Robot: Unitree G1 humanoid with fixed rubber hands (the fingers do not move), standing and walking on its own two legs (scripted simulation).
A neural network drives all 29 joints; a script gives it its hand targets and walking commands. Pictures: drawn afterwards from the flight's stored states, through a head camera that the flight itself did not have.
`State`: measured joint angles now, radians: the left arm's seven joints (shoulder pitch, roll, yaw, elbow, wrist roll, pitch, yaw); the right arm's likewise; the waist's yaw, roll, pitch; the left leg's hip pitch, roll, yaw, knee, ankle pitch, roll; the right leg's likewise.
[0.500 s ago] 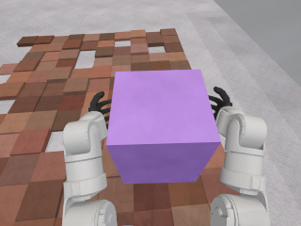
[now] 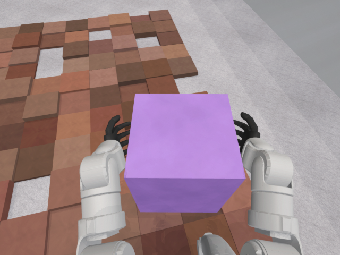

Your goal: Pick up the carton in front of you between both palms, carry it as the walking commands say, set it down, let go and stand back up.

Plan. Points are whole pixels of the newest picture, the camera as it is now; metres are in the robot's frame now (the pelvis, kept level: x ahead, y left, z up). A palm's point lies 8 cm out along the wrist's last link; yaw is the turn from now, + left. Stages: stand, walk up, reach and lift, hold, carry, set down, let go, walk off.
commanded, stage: carry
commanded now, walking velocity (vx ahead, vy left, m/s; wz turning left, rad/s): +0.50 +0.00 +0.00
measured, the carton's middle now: (179, 158) +0.35 -0.02 +0.00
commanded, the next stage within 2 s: none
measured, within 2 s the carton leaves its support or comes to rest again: neither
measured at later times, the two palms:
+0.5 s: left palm (113, 40) +0.67 +0.14 +0.13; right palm (216, 33) +0.69 -0.16 +0.13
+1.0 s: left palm out of the picture +1.02 +0.14 +0.13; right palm out of the picture +1.01 -0.16 +0.14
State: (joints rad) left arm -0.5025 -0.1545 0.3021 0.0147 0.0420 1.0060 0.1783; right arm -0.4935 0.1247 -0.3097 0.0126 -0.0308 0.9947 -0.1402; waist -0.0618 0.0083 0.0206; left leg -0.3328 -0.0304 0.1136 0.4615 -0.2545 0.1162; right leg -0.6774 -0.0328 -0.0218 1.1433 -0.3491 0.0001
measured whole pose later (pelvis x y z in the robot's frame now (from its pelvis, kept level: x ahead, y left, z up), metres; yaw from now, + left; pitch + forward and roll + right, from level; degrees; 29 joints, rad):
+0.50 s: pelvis +0.33 -0.03 +0.00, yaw +2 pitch +5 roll +0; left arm -0.52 -0.08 0.21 -0.15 -0.05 1.06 0.22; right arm -0.51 0.09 -0.26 -0.16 0.03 1.05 -0.18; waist 0.06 -0.01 0.00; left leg -0.65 0.05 0.02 1.01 -0.35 0.04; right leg -0.32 0.03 -0.17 0.45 -0.22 -0.09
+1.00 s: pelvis +0.66 +0.00 +0.00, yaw +1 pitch +6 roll +0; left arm -0.58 -0.11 0.30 -0.13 0.02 1.13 0.19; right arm -0.60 0.10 -0.29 -0.09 0.01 1.11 -0.18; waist -0.06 -0.01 -0.02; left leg -0.25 0.03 0.12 0.45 -0.29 0.04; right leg -0.65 -0.05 -0.04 0.79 -0.24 -0.02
